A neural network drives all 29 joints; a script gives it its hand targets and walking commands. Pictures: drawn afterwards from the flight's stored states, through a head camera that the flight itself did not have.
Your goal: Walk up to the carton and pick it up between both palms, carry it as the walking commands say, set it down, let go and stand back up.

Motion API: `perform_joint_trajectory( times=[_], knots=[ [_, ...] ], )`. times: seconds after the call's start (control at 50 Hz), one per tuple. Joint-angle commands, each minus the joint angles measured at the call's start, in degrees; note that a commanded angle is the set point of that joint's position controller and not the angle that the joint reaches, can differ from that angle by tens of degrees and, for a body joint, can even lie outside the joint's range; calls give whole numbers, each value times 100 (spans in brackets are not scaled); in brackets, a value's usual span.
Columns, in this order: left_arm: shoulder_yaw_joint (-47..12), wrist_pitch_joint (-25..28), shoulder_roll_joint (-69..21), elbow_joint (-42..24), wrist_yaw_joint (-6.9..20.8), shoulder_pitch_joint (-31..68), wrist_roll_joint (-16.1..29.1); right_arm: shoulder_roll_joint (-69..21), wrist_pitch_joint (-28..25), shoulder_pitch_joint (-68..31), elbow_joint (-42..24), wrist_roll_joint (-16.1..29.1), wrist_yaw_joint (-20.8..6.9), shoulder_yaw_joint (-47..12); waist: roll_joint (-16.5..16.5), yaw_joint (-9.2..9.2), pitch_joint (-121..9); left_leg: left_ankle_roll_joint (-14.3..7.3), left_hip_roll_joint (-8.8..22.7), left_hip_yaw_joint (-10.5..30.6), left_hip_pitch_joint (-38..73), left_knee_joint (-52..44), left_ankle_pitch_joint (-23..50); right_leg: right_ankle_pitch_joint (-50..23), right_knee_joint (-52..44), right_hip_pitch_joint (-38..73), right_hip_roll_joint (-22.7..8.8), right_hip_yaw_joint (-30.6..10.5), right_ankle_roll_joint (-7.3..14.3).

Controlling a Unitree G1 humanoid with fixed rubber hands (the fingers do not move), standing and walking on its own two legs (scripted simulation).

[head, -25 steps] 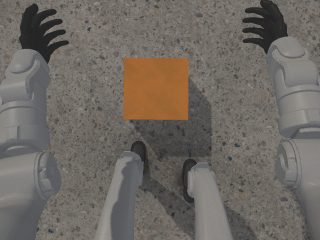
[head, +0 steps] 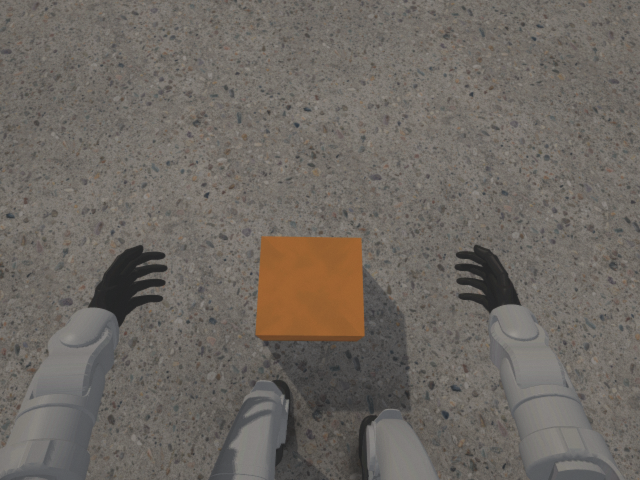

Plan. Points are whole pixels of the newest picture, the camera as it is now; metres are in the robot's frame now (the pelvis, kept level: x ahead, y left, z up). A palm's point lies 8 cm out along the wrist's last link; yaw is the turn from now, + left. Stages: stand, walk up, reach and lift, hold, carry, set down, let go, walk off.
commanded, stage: let go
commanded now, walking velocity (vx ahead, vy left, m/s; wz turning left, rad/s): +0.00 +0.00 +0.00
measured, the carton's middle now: (310, 290) +0.45 +0.06 -0.62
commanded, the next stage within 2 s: stand in 0.84 s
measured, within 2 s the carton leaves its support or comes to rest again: neither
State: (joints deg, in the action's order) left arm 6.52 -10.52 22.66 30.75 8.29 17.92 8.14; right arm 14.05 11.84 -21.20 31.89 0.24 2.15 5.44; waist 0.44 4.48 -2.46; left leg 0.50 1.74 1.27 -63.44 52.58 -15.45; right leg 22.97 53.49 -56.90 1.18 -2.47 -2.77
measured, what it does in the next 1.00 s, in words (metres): rises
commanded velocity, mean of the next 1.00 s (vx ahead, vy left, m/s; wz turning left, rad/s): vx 0.00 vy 0.00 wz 0.00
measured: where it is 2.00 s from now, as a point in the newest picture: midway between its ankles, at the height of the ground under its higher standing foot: (322, 457)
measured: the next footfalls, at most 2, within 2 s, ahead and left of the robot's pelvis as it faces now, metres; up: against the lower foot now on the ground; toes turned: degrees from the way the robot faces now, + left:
none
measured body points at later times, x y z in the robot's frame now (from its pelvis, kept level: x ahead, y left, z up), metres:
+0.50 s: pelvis +0.04 -0.01 +0.06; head +0.07 -0.01 +0.51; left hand +0.20 +0.24 -0.02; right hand +0.22 -0.24 -0.03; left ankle +0.08 +0.12 -0.67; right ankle +0.01 -0.15 -0.67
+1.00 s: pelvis +0.04 -0.01 +0.06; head +0.06 +0.02 +0.51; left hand +0.19 +0.25 -0.04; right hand +0.22 -0.26 -0.01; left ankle +0.08 +0.12 -0.67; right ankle +0.01 -0.15 -0.67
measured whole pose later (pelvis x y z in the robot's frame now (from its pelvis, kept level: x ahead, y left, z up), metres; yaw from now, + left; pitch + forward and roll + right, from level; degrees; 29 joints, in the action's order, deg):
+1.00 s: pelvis +0.04 -0.01 +0.06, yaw +2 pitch +0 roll +0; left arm 1.8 -4.6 15.0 30.4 0.8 -10.6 2.4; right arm 12.8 3.0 11.2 32.8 -1.6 -1.8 5.5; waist 3.8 3.3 2.8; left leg 0.9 0.4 0.5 -17.5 30.1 -12.5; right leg 19.4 30.6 -11.2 -0.9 -2.5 -1.4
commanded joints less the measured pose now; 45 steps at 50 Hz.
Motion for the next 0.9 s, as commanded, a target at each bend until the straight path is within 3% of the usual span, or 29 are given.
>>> perform_joint_trajectory(
  times=[0.0,0.04,0.06,0.1,0.12,0.14,0.18,0.24,0.3,0.32,0.38,0.4,0.42,0.44,0.46,0.48,0.52,0.54,0.58,0.6,0.62,0.64,0.7,0.72,0.78,0.8,0.82,0.86,0.88],
  knots=[
    [-306,502,-251,-804,-89,-890,-158,254,-590,491,-789,37,-205,239,-215,-344,-3087,120,-339,72,5058,-1216,1346,-707,-1625,1224,242,368,300],
    [-285,563,-308,-716,-138,-270,-131,247,-627,112,-309,79,-249,340,-459,-408,-1965,140,-390,-52,4565,-1500,563,-83,-1936,1022,215,333,365],
    [-293,602,-379,-613,-163,-1342,-270,204,-669,922,-472,-47,-278,298,-322,-374,-2220,176,-384,-50,5001,-1704,846,-441,-2012,1732,255,389,347],
    [-273,673,-334,-757,-262,-982,-321,281,-726,699,-299,-79,-338,331,-330,-415,-1446,192,-409,-141,4897,-1897,280,114,-2362,1620,225,276,402],
    [-271,695,-446,-960,-275,-1460,-472,122,-770,1348,-234,-151,-319,209,-186,-378,-1635,209,-462,-112,5171,-1952,895,-406,-2466,2125,225,277,375],
    [-253,766,-467,-1122,-307,-1938,-605,216,-807,1876,-206,-287,-338,322,-392,-406,-1853,265,-467,-128,5613,-2095,1038,-578,-2571,2500,241,220,370],
    [-335,787,-546,-1102,-315,-2055,-560,178,-897,1947,-432,-256,-338,227,-11,-483,-1492,228,-550,-123,5801,-2105,1447,-845,-2792,2499,189,190,353],
    [-322,894,-562,-1519,-385,-2651,-776,296,-1007,2667,-664,-358,-340,208,-221,-430,-1628,263,-593,-133,6477,-2293,2131,-1504,-2978,3054,203,143,313],
    [-309,953,-711,-1705,-387,-2973,-854,209,-1091,3203,-856,-322,-395,130,-108,-474,-1171,257,-629,-241,6963,-2428,1907,-1269,-3236,3210,127,177,308],
    [-319,934,-611,-1624,-408,-2770,-858,205,-1111,2993,-945,-297,-400,43,278,-501,-735,214,-641,-223,6871,-2448,1970,-1320,-3252,3014,121,222,218],
    [-378,773,-655,-1481,-372,-2965,-850,326,-1039,3066,-1221,-265,-448,-3,103,-563,-43,203,-667,-297,7095,-2467,1653,-964,-3574,2902,-54,75,332],
    [-424,773,-613,-1527,-347,-3077,-774,251,-1001,3190,-1190,-270,-462,-58,411,-593,106,159,-667,-310,7221,-2536,1699,-923,-3686,2847,-80,106,336],
    [-440,689,-556,-1508,-329,-2886,-795,321,-968,3087,-1336,-248,-472,-62,192,-552,428,175,-644,-295,7209,-2570,1423,-666,-3722,2756,-83,123,384],
    [-439,676,-487,-1653,-331,-2798,-790,360,-960,2936,-1491,-300,-478,4,321,-635,244,163,-697,-328,7431,-2503,1496,-722,-3789,2747,-109,109,367],
    [-357,642,-454,-1600,-331,-2834,-866,330,-891,3032,-1535,-305,-522,-14,429,-539,155,120,-735,-366,7360,-2594,1345,-639,-3833,2977,-130,115,360],
    [-396,576,-473,-1557,-312,-2816,-843,303,-866,3104,-1500,-287,-494,-65,354,-669,454,152,-733,-409,7500,-2506,1280,-553,-3907,2747,-177,3,428],
    [-342,585,-314,-1658,-323,-2644,-918,254,-873,2896,-1638,-184,-535,-104,258,-503,323,116,-715,-324,7540,-2494,1461,-743,-3844,2826,-164,111,380],
    [-374,541,-409,-1707,-300,-2647,-889,291,-847,3050,-1592,-191,-546,-81,103,-563,220,112,-675,-355,7461,-2615,1367,-887,-3772,3053,-104,86,374],
    [-333,441,-428,-1632,-325,-2787,-901,244,-761,3136,-1513,-199,-590,-105,427,-544,269,115,-689,-310,7469,-2635,1302,-864,-3730,3024,-59,136,328],
    [-349,417,-395,-1677,-331,-2707,-953,274,-721,3125,-1473,-173,-619,-85,-7,-547,316,141,-675,-318,7526,-2620,1472,-1086,-3653,3020,-25,180,353],
    [-250,423,-347,-1694,-349,-2893,-1075,302,-725,3317,-1354,-195,-637,-90,23,-564,189,140,-680,-325,7554,-2589,1586,-1245,-3636,3229,-35,173,333],
    [-266,449,-321,-1812,-376,-2748,-1096,344,-748,3201,-1438,-137,-662,-100,-193,-506,-16,144,-671,-286,7506,-2674,1559,-1278,-3560,3377,52,182,317],
    [-328,299,-381,-1629,-400,-2717,-1032,335,-780,3112,-1371,-165,-587,-67,164,-577,241,97,-629,-249,7301,-2566,1341,-1111,-3551,3371,-16,164,333],
    [-314,185,-456,-1672,-481,-2748,-1006,309,-807,3167,-1190,-87,-555,-104,-146,-500,153,142,-645,-249,7180,-2578,1394,-1242,-3484,3483,3,230,304],
    [-444,15,-517,-1863,-561,-2511,-989,222,-791,3276,-955,-6,-569,-136,-272,-544,167,151,-600,-93,7010,-2675,991,-920,-3380,3489,21,246,312],
    [-303,-22,-439,-1671,-627,-2684,-1064,313,-822,3370,-972,-85,-530,-87,-71,-557,39,132,-572,-105,6983,-2637,1277,-1229,-3308,3741,86,297,253],
    [-166,385,380,-746,-788,-2776,-1180,1031,-1006,3268,-178,-285,-362,80,157,-427,-297,2,74,32,5492,-2512,769,-746,-2936,4140,-308,10,137],
    [-133,674,505,-498,-808,-2938,-1229,1016,-1027,2906,-181,-340,-307,107,567,-346,-25,-8,-96,175,5068,-2555,-328,198,-3103,3881,-295,-101,187],
    [-135,749,377,-396,-829,-2940,-1248,950,-1069,2946,-61,-386,-307,99,304,-360,-105,-30,-114,103,5037,-2518,-399,327,-3126,3948,-397,-197,219]
  ],
)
